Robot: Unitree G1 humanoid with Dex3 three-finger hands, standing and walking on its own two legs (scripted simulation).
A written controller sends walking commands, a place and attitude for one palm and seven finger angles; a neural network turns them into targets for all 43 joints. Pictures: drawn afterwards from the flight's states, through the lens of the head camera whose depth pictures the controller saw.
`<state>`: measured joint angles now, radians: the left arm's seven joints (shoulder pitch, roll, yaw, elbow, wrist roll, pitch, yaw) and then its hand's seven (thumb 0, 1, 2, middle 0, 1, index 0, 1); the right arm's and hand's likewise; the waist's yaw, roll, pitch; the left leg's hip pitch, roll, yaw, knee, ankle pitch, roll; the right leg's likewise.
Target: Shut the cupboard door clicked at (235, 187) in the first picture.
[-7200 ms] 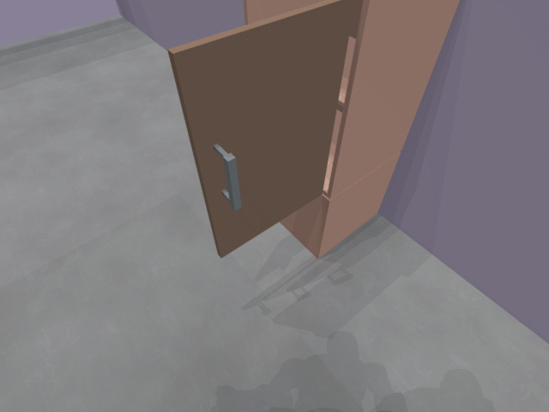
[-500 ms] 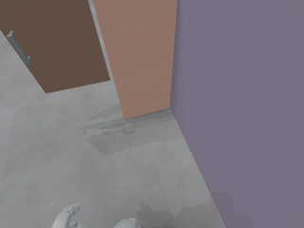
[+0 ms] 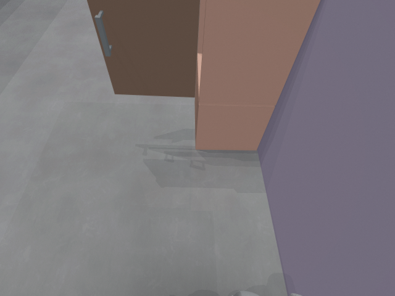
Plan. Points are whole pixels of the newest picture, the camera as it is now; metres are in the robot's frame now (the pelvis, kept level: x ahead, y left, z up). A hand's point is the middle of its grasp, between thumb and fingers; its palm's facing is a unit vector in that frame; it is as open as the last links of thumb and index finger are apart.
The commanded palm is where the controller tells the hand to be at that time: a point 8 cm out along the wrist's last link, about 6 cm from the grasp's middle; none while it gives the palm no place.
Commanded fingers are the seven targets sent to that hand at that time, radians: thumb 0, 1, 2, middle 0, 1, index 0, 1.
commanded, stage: take the last steps up to it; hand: left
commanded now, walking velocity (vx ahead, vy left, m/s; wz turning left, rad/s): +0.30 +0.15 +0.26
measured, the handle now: (104, 34) +0.95 +0.44 -0.02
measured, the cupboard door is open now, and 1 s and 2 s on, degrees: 89 89 89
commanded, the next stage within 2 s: come to a stop and stand still in 1.42 s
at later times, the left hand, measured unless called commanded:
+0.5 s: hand out of the picture +0.00 +0.20 -0.17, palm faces +0.24 -0.95 -0.18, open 7.4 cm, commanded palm none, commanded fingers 0.00 0.90 0.90 -0.20 -0.30 -0.20 -0.30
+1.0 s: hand (109, 184) +0.39 +0.28 -0.15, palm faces +0.06 -0.97 -0.23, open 7.4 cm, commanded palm none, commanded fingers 0.00 0.90 0.90 -0.20 -0.30 -0.20 -0.30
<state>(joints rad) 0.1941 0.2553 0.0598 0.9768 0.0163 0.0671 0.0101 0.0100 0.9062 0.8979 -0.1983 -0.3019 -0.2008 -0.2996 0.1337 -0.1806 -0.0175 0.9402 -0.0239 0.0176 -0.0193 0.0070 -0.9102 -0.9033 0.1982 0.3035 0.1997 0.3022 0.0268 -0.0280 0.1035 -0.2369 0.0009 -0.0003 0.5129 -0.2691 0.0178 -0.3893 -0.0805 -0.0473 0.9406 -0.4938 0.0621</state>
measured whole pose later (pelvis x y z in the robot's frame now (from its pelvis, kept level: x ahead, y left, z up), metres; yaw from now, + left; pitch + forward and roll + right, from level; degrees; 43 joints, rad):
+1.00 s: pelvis +0.27 +0.08 -0.01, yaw +5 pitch -2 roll +2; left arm 0.09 0.18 0.05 0.94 0.03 -0.04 -0.02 0.00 0.91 0.90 -0.20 -0.30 -0.20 -0.30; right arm 0.39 -0.18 -0.03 1.11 -0.02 -0.03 -0.01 0.01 -0.92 -0.90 0.20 0.30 0.20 0.30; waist -0.03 0.01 0.06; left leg -0.09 0.02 0.15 0.61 -0.44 0.01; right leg -0.36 -0.05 -0.12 0.61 -0.22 -0.05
